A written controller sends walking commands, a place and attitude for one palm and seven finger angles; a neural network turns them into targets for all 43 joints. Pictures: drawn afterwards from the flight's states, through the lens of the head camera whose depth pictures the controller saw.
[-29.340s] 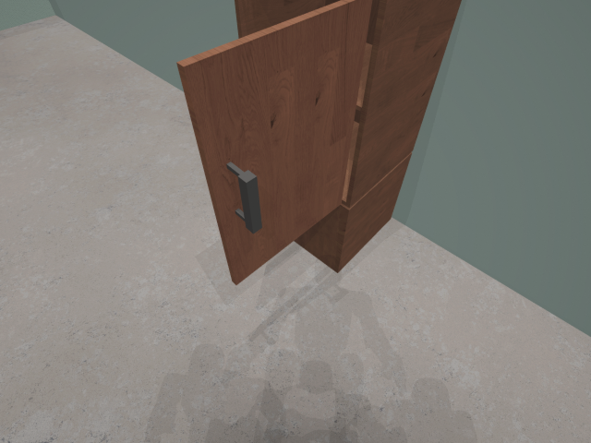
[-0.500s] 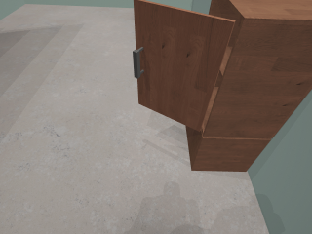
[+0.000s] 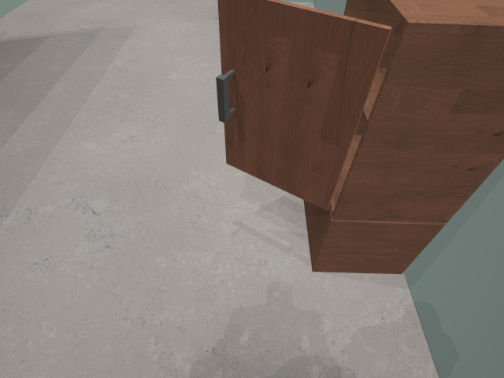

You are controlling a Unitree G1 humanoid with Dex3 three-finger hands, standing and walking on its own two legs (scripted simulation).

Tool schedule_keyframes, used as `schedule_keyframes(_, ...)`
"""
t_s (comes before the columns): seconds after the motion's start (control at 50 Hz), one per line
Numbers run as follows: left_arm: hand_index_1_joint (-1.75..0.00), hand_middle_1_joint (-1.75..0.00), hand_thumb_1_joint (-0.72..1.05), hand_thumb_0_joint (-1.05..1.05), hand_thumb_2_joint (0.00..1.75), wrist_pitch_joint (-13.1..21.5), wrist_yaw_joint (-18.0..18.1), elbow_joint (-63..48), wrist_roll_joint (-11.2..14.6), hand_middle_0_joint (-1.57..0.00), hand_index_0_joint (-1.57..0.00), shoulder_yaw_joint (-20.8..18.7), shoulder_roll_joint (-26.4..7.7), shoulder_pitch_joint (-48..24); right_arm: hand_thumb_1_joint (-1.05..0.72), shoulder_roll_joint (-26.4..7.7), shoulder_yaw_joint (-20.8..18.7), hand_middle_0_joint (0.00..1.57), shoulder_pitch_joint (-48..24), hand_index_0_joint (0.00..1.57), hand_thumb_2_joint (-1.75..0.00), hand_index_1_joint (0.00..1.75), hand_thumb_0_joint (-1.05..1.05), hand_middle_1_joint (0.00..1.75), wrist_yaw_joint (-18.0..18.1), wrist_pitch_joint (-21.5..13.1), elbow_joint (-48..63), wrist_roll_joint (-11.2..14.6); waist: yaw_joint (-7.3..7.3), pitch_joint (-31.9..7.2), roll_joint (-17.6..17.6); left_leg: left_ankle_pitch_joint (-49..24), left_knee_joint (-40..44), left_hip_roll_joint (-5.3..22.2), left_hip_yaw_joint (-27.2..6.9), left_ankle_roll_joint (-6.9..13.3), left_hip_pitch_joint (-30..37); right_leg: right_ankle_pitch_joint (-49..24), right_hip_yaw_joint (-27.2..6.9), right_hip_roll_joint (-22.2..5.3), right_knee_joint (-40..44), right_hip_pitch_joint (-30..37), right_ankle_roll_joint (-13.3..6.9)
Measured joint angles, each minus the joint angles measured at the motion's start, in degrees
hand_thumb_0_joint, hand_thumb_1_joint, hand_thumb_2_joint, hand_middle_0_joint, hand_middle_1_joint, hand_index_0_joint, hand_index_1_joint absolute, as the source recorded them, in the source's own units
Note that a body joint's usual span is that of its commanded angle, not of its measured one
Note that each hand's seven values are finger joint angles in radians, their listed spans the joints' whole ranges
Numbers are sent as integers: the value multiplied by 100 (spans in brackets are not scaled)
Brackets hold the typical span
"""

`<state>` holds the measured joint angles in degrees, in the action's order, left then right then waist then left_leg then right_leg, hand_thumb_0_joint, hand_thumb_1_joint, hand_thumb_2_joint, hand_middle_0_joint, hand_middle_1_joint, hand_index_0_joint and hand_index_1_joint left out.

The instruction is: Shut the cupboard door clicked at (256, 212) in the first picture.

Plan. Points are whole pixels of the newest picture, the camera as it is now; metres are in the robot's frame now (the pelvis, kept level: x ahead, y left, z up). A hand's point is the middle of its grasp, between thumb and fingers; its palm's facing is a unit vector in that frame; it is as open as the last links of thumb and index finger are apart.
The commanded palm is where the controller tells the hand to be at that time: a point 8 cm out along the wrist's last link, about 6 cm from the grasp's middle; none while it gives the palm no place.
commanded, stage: look to check the result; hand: left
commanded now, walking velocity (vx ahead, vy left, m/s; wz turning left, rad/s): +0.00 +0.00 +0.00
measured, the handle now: (227, 96) +0.86 +0.12 -0.03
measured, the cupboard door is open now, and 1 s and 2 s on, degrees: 59 59 59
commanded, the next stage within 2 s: walk to a spot facing it in 0.08 s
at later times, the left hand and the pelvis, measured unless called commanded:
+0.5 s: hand out of the picture +0.03 +0.21 -0.19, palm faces +0.14 -0.96 -0.24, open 7.4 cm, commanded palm none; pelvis +0.01 +0.00 -0.01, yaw +7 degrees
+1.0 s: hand out of the picture +0.03 +0.25 -0.16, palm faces +0.39 -0.88 -0.27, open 7.4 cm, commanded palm none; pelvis +0.01 +0.00 +0.00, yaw +25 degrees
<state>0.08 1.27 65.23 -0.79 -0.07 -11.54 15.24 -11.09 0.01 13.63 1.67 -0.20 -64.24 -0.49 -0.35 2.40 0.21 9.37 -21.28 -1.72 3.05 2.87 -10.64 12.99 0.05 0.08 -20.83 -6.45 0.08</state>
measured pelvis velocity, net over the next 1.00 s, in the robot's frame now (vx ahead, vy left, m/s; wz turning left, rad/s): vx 0.01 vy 0.00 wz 0.44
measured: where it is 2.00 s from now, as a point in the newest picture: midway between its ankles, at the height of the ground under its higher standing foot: outside the picture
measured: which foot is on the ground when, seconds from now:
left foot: down 0.00-1.00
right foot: down 0.00-0.60, up 0.62-1.00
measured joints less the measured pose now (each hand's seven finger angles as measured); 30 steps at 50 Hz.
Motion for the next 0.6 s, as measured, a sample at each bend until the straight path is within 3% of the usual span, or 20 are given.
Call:
schedule_keyframes(0.28,-29,-30,90,0,89,-11,-6,-68,3,-20,-20,-14,-138,-276,-91,-187,0,20,-256,20,-90,30,0,30,-14,-12,43,-4,-15,-20,42,52,61,-62,-54,16,88,61,54,-55,87,125,33)
schedule_keyframes(0.46,-29,-30,90,0,89,-133,37,-549,-13,-20,-20,-200,-77,-372,-91,-73,-116,20,-124,20,-90,30,0,30,-101,213,347,-23,-41,136,-19,372,-843,-225,-478,7,-576,524,527,-194,-672,-284,27)
schedule_keyframes(0.56,-29,-30,90,0,89,-156,63,-832,-75,-20,-20,-291,-129,-339,-91,-16,-237,20,-98,20,-90,30,0,30,-175,355,601,-37,-78,371,46,1445,-2238,31,-80,-335,-1085,902,937,-372,-1220,-299,72)
schedule_keyframes(0.6,-29,-30,90,0,89,-187,46,-917,-66,-20,-20,-311,-185,-316,-91,-25,-246,20,-71,20,-90,30,0,30,-220,339,753,-39,-99,417,147,885,-1831,134,32,-305,-971,1134,1063,-549,-1627,-397,161)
